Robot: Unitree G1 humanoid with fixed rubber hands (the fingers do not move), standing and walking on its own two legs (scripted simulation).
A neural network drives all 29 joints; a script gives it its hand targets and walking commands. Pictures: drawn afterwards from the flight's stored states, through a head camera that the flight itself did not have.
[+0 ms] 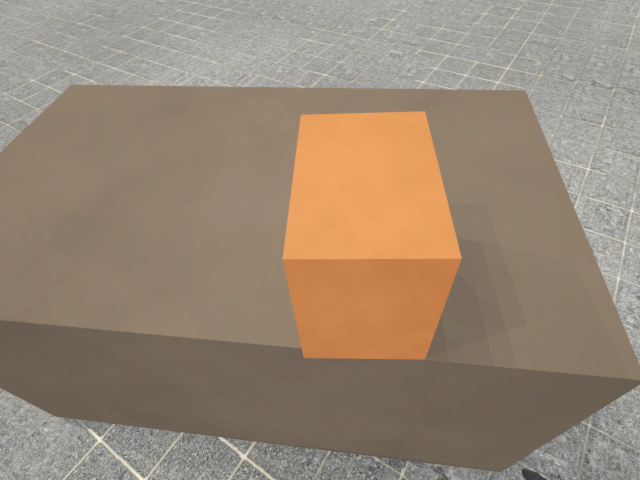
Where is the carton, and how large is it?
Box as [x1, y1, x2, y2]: [283, 111, 461, 359]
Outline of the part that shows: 424,111 301,115 283,252 283,263 304,357 424,359 461,257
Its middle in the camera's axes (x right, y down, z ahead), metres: +0.06 +0.00 +0.57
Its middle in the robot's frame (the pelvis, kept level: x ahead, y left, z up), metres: +0.44 -0.02 +0.03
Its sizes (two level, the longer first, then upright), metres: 0.268 0.181 0.247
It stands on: a pedestal, 0.68 m high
